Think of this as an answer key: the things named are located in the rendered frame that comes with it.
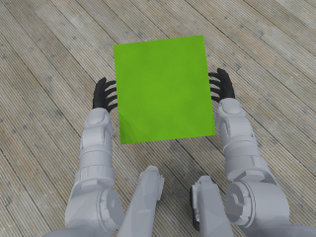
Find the carton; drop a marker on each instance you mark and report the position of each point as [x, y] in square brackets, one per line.
[163, 90]

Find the right robot forearm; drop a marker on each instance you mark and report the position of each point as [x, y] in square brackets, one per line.
[239, 144]

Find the robot left shin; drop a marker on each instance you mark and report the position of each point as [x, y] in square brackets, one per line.
[150, 168]

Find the robot left hand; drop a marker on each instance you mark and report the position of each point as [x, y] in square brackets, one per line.
[100, 99]

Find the robot right hand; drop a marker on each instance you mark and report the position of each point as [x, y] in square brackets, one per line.
[226, 90]

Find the robot shin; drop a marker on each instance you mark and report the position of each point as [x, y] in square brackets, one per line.
[150, 168]
[203, 178]

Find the robot right shin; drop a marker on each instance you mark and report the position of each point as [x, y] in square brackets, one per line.
[203, 178]

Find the left robot forearm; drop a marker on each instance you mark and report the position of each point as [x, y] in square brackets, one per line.
[95, 155]

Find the robot right upper arm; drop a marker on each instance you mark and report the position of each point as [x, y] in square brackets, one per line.
[261, 209]

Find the robot left upper arm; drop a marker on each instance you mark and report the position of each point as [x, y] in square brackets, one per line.
[97, 213]

